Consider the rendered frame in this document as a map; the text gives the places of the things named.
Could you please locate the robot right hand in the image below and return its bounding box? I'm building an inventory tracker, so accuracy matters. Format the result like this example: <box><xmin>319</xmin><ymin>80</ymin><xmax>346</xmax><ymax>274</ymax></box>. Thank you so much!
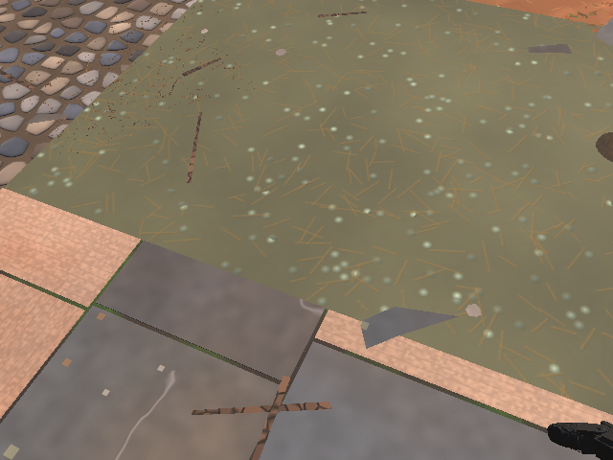
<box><xmin>547</xmin><ymin>421</ymin><xmax>613</xmax><ymax>460</ymax></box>

